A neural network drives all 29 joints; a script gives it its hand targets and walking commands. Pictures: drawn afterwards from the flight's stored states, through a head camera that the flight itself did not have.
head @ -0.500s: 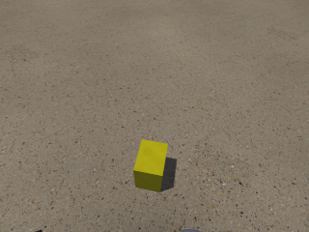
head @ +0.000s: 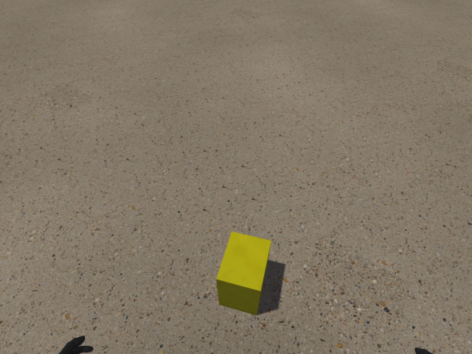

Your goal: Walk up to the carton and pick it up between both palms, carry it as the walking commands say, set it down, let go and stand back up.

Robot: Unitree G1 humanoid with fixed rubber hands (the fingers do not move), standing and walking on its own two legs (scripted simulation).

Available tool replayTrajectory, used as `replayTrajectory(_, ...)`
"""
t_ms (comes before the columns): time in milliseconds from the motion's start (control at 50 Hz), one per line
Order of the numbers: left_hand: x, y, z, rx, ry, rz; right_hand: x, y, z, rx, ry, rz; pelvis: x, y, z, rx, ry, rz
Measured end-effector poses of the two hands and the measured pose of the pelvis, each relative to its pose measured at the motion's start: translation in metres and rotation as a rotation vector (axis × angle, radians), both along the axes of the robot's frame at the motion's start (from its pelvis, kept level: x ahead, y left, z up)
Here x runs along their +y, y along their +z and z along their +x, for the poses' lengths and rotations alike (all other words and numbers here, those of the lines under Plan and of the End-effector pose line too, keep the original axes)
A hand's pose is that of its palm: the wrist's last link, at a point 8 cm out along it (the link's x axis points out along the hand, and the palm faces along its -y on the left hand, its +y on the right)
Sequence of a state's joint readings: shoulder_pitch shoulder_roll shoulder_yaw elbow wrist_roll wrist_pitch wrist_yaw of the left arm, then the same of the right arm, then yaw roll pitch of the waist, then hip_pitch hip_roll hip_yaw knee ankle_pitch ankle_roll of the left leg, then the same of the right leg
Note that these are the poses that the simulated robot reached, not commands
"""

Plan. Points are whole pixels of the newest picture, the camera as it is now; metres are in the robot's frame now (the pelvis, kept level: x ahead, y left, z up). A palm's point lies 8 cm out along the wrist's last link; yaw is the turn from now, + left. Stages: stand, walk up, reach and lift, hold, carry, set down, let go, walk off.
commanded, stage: walk up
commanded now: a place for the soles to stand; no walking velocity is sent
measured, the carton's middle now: (244, 273) +0.55 -0.02 -0.64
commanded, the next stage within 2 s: none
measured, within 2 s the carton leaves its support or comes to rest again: neither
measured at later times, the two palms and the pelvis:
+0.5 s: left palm out of the picture +0.13 +0.44 -0.09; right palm out of the picture +0.09 -0.27 -0.08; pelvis +0.05 +0.08 -0.01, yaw -6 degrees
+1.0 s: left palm (61, 268) +0.33 +0.39 -0.11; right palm out of the picture +0.15 -0.24 -0.09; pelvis +0.14 +0.10 -0.02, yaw -15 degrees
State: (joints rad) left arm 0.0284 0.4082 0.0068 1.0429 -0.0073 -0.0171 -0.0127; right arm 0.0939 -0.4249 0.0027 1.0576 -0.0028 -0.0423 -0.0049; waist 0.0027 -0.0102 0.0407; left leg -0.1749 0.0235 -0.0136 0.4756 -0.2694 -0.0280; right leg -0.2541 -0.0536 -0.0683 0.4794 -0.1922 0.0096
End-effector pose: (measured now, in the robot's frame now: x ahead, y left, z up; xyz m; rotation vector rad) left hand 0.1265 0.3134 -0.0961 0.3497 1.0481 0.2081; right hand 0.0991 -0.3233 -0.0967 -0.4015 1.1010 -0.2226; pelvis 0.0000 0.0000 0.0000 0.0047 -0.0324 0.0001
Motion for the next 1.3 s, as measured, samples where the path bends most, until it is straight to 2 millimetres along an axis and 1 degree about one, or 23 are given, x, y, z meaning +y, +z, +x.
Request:
replayTrajectory(120,0.004,0.000,-0.013,0.034,0.028,-0.002,0.001,0.006,0.013,-0.002,0.009,0.006,0.000,0.005,0.002,0.001,0.002,-0.003)
replayTrajectory(160,0.013,0.003,-0.022,0.033,0.029,0.025,-0.001,0.009,0.020,-0.025,0.015,0.010,0.003,0.004,0.004,0.003,-0.007,-0.010)
replayTrajectory(220,0.040,0.010,-0.049,0.066,0.048,0.088,0.000,0.015,0.032,-0.051,0.030,0.009,0.013,0.003,0.008,0.004,-0.020,-0.020)
replayTrajectory(280,0.071,0.018,-0.073,0.120,0.059,0.143,0.008,0.019,0.042,-0.070,0.043,0.013,0.027,0.002,0.013,0.001,-0.035,-0.027)
replayTrajectory(320,0.093,0.020,-0.080,0.148,0.054,0.171,0.017,0.021,0.046,-0.079,0.043,0.012,0.039,-0.001,0.018,0.001,-0.045,-0.028)
replayTrajectory(360,0.115,0.019,-0.077,0.164,0.038,0.193,0.026,0.021,0.046,-0.089,0.031,0.000,0.053,-0.006,0.024,0.001,-0.055,-0.026)
replayTrajectory(400,0.131,0.013,-0.062,0.164,0.015,0.211,0.032,0.015,0.034,-0.087,0.004,-0.027,0.068,-0.014,0.030,0.000,-0.068,-0.024)
replayTrajectory(440,0.135,0.011,-0.038,0.147,-0.019,0.207,0.041,0.012,0.015,-0.064,-0.040,-0.033,0.076,-0.014,0.036,-0.001,-0.085,-0.021)
replayTrajectory(480,0.132,0.010,-0.012,0.125,-0.059,0.183,0.050,0.013,-0.001,-0.044,-0.084,-0.028,0.080,-0.010,0.043,-0.004,-0.099,-0.017)
replayTrajectory(520,0.126,0.010,0.012,0.113,-0.099,0.153,0.058,0.014,-0.014,-0.031,-0.120,-0.023,0.084,-0.006,0.052,-0.006,-0.111,-0.017)
replayTrajectory(600,0.108,0.010,0.058,0.091,-0.172,0.108,0.066,0.011,-0.027,-0.002,-0.169,-0.017,0.088,-0.004,0.072,-0.002,-0.139,-0.016)
replayTrajectory(640,0.098,0.008,0.082,0.067,-0.202,0.100,0.066,0.005,-0.027,0.010,-0.188,-0.014,0.087,-0.006,0.081,0.002,-0.153,-0.015)
replayTrajectory(680,0.089,0.005,0.106,0.031,-0.227,0.102,0.065,-0.003,-0.022,0.017,-0.198,-0.009,0.085,-0.013,0.090,0.006,-0.166,-0.009)
replayTrajectory(720,0.079,0.003,0.127,-0.005,-0.245,0.093,0.068,-0.010,-0.012,0.016,-0.204,0.000,0.084,-0.016,0.097,0.005,-0.182,-0.017)
replayTrajectory(780,0.073,0.004,0.150,-0.037,-0.261,0.077,0.076,-0.011,0.010,-0.005,-0.206,0.005,0.087,-0.015,0.107,0.003,-0.199,-0.014)
replayTrajectory(820,0.073,0.003,0.163,-0.042,-0.270,0.072,0.081,-0.009,0.025,-0.029,-0.206,0.003,0.091,-0.014,0.114,0.003,-0.210,-0.011)
replayTrajectory(860,0.075,-0.002,0.175,-0.043,-0.275,0.062,0.084,-0.008,0.034,-0.047,-0.207,-0.010,0.096,-0.017,0.121,0.002,-0.220,-0.011)
replayTrajectory(920,0.077,-0.008,0.191,-0.035,-0.272,0.044,0.086,-0.005,0.042,-0.061,-0.218,-0.034,0.101,-0.018,0.129,-0.001,-0.241,-0.005)
replayTrajectory(1000,0.072,-0.011,0.206,-0.016,-0.281,0.033,0.079,0.005,0.050,-0.078,-0.242,-0.060,0.101,-0.016,0.137,-0.002,-0.270,-0.020)
replayTrajectory(1060,0.068,-0.014,0.212,0.000,-0.302,0.039,0.069,0.007,0.055,-0.083,-0.259,-0.072,0.096,-0.017,0.141,0.000,-0.291,-0.021)
replayTrajectory(1120,0.063,-0.014,0.215,0.018,-0.319,0.043,0.063,0.008,0.057,-0.088,-0.285,-0.065,0.092,-0.015,0.143,0.001,-0.299,-0.017)
replayTrajectory(1220,0.054,-0.009,0.223,0.025,-0.330,0.046,0.064,0.005,0.061,-0.089,-0.302,-0.038,0.091,-0.011,0.146,-0.001,-0.312,0.001)
replayTrajectory(1300,0.048,-0.004,0.231,0.016,-0.338,0.048,0.063,0.003,0.057,-0.084,-0.321,-0.026,0.089,-0.009,0.145,-0.007,-0.325,0.003)
